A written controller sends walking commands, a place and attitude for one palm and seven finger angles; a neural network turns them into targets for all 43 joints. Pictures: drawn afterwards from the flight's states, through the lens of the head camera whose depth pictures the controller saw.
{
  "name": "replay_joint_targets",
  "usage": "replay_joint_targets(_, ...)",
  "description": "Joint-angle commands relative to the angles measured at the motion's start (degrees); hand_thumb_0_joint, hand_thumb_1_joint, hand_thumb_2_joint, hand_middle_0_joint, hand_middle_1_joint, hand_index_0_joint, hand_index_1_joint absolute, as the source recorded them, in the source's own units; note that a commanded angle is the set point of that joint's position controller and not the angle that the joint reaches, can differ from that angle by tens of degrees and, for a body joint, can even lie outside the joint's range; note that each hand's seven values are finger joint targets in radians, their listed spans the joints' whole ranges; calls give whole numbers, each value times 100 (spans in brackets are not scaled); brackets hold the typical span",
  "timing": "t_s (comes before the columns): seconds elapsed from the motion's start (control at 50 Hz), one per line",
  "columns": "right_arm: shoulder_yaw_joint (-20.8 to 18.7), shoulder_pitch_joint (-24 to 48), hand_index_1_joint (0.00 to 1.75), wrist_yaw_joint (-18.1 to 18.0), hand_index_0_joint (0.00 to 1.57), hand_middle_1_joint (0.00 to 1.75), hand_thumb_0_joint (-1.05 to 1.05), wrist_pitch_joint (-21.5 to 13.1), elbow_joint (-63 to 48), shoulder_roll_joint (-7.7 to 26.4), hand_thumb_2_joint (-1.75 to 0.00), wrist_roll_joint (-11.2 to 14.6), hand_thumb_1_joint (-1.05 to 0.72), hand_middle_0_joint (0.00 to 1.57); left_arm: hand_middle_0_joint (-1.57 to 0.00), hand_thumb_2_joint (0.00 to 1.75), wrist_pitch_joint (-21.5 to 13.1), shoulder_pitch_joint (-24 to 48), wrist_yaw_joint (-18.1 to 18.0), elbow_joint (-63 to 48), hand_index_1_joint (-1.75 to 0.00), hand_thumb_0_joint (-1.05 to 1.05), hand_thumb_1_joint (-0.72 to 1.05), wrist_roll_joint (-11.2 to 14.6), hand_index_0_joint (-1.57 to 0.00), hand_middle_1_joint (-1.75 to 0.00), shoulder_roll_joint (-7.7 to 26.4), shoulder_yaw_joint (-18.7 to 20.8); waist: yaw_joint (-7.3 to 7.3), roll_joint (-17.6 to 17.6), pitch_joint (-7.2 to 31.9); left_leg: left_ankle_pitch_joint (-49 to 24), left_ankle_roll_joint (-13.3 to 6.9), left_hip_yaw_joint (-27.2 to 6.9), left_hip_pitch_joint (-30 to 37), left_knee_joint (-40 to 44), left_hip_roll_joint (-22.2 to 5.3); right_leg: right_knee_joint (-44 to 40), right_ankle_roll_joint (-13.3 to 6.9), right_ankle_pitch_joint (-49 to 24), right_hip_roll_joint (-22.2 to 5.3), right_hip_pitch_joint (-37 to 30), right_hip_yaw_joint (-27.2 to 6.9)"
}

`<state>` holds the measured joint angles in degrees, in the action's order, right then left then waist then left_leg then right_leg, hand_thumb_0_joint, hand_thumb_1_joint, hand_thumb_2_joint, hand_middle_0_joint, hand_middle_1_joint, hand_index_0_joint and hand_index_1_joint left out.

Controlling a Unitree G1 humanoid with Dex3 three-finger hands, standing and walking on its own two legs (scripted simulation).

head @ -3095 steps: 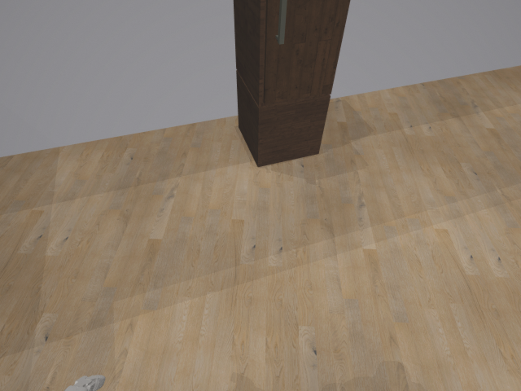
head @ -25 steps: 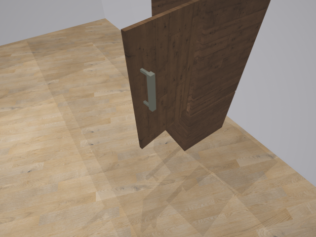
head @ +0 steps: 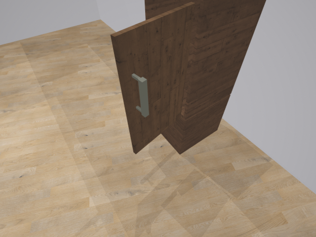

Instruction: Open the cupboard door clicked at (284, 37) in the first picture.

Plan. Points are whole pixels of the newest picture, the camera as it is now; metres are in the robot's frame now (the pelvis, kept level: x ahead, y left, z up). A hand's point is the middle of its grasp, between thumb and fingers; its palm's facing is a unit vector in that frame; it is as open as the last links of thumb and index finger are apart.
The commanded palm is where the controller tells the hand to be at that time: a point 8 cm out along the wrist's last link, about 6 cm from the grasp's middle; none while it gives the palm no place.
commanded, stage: look to check the result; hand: left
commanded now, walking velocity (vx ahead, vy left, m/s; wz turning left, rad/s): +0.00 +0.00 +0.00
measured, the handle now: (140, 96) +0.55 +0.09 +0.02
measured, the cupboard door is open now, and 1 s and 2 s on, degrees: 100 100 100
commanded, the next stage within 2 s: stand and wait in 0.42 s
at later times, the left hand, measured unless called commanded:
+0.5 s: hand out of the picture -0.01 +0.17 -0.18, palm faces +0.03 -0.98 -0.20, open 7.3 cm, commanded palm none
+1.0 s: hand out of the picture +0.02 +0.19 -0.17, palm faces +0.00 -0.97 -0.23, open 7.4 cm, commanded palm none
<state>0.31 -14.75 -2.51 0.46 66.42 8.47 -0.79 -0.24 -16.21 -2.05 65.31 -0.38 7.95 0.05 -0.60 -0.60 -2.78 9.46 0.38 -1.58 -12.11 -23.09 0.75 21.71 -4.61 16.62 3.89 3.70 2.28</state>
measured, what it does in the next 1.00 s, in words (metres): stands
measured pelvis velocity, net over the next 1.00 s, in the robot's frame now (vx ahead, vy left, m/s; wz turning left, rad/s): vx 0.01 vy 0.00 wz -0.01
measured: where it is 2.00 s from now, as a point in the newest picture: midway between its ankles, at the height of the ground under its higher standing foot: outside the picture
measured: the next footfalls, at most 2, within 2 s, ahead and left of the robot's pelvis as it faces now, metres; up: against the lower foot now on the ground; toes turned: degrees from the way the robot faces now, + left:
none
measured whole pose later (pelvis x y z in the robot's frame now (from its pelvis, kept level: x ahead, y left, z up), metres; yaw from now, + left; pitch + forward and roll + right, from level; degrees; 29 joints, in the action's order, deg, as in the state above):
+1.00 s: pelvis +0.01 +0.00 +0.00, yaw -1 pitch -2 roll +1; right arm 0.2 -12.5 -2.3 0.2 66.1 11.2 -0.8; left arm -0.6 -14.3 -1.5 65.0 -0.4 10.7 0.3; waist -0.5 -0.2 -3.4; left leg 9.5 0.0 -0.8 -10.4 -21.5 0.9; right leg 19.5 -4.2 16.1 3.6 1.9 1.5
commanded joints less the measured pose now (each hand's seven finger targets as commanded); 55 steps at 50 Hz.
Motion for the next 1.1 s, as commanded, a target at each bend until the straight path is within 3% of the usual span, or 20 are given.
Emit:
replay_joint_targets(0.0, -78, -344, 30, -39, 20, 30, 0, -39, -134, 473, -90, -11, -90, 20, -20, 90, -75, -459, -84, -85, -30, 0, 90, 28, -20, -30, 641, 133, 32, 140, -130, -916, -224, -326, 273, 66, -514, -497, 260, -1586, -997, 473, -647)
replay_joint_targets(0.2, -93, -356, 30, -57, 20, 30, 0, -18, -137, 477, -90, 7, -90, 20, -20, 90, -75, -606, -99, -68, -30, 0, 90, 29, -20, -30, 645, 138, 31, 142, -172, -802, -219, -249, 274, -17, -498, -536, 373, -1764, -1003, 455, -683)
replay_joint_targets(0.62, -114, -210, 30, -54, 20, 30, 0, -76, -187, 717, -90, -11, -90, 20, -20, 90, -101, -383, -62, -147, -30, 0, 90, 27, -20, -30, 812, 177, 57, 120, -127, -1037, -252, -340, 367, 128, -559, -537, 284, -1734, -988, 326, -662)
replay_joint_targets(0.82, -114, -86, 30, -28, 20, 30, 0, -82, -195, 865, -90, -23, -90, 20, -20, 90, -104, -189, -31, -168, -30, 0, 90, 30, -20, -30, 940, 168, 43, 18, -124, -946, -251, -444, 423, 275, -591, -610, 188, -1246, -970, 380, -705)
replay_joint_targets(0.98, -128, 35, 30, -19, 20, 30, 0, -98, -237, 1014, -90, -5, -90, 20, -20, 90, -133, -136, -26, -175, -30, 0, 90, 21, -20, -30, 1085, 192, 58, 179, 12, -1052, -255, -417, 532, 266, -600, -648, 239, -1500, -998, 306, -703)
replay_joint_targets(1.08, -133, 119, 30, -15, 20, 30, 0, -96, -238, 1068, -90, -7, -90, 20, -20, 90, -133, -75, -20, -183, -30, 0, 90, 22, -20, -30, 1125, 186, 59, 80, 2, -1006, -248, -434, 539, 296, -608, -675, 218, -1379, -995, 327, -723)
